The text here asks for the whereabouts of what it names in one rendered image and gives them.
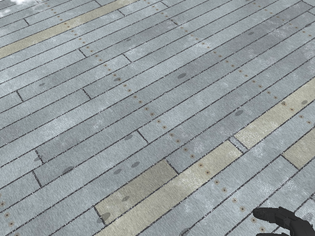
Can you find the robot right hand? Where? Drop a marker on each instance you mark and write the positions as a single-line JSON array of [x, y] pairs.
[[285, 219]]

